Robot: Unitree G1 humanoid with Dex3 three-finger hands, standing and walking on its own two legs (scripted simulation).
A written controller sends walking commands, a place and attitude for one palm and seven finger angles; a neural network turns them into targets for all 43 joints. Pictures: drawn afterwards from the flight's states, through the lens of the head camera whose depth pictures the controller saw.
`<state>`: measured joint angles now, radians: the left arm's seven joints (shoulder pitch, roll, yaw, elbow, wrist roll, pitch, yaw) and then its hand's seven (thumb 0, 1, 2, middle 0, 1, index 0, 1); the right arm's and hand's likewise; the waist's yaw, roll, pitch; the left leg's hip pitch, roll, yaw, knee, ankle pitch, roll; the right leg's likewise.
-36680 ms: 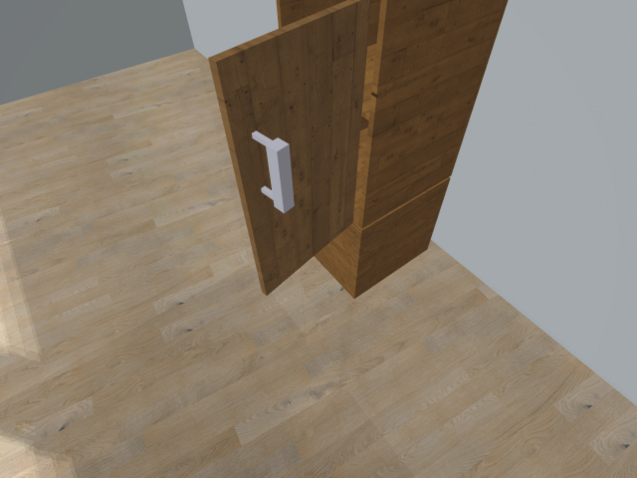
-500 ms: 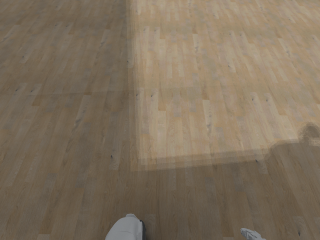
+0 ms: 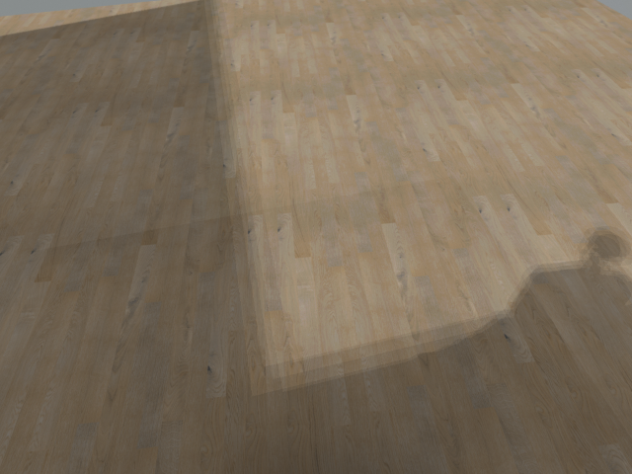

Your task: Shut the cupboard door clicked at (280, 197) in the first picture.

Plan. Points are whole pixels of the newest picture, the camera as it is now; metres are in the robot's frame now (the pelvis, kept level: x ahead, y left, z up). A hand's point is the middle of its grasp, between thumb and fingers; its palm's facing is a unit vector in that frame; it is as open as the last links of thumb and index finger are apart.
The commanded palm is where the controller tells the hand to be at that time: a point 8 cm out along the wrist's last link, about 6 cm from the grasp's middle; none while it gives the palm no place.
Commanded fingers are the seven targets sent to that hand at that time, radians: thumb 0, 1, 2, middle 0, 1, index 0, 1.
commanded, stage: turn to face it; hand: left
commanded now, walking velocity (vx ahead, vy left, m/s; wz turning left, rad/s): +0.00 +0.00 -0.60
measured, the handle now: out of the picture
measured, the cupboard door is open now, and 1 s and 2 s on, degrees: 60 60 60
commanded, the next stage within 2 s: none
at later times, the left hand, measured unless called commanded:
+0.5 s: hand (183, 419) +0.20 +0.23 -0.15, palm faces -0.25 -0.94 -0.24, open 7.4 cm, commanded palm none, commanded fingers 0.00 0.90 0.90 -0.20 -0.30 -0.20 -0.30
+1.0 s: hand (242, 406) +0.23 +0.15 -0.16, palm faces -0.53 -0.82 -0.21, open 7.4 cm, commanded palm none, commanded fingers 0.00 0.90 0.90 -0.20 -0.30 -0.20 -0.30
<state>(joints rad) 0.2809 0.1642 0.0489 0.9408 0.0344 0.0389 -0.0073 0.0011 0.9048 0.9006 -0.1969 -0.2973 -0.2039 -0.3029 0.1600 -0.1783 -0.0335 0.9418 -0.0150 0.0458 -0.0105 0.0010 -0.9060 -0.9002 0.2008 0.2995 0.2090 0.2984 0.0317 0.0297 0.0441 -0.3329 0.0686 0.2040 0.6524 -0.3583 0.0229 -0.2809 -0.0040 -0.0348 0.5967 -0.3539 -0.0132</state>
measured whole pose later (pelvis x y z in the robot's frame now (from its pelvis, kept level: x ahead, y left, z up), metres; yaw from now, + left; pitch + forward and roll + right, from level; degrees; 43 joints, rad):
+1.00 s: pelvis +0.07 +0.02 +0.01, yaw -34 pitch +2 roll +0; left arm 0.21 0.22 0.05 0.88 0.03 0.05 -0.01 0.00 0.90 0.90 -0.20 -0.30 -0.21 -0.30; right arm 0.15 -0.24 -0.05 0.86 0.00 0.05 -0.02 0.01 -0.91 -0.90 0.20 0.30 0.20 0.30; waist 0.01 -0.02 0.09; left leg -0.40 0.04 0.02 0.74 -0.38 -0.08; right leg -0.26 0.03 0.10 0.54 -0.31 0.01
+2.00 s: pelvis +0.14 +0.00 +0.02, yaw -69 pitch +1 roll -3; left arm 0.16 0.28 0.09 0.88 0.02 0.09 -0.04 0.01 0.91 0.90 -0.20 -0.30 -0.20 -0.30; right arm 0.22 -0.20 -0.01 0.85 -0.03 0.02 -0.03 0.00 -0.90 -0.90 0.20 0.30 0.21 0.30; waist 0.01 -0.03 0.09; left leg -0.24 0.12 0.17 0.50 -0.28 0.02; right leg -0.48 -0.01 -0.02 1.12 -0.44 0.06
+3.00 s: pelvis +0.14 -0.07 +0.01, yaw -99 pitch +1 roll -2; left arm 0.14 0.24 0.06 0.92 0.02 0.06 -0.02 0.00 0.91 0.90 -0.19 -0.30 -0.20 -0.30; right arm 0.28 -0.22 -0.03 0.95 -0.03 0.03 -0.02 0.00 -0.90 -0.90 0.20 0.30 0.21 0.30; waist -0.03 0.03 0.07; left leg -0.24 0.12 0.17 0.55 -0.32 0.00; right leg -0.28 -0.01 -0.05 0.65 -0.35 0.02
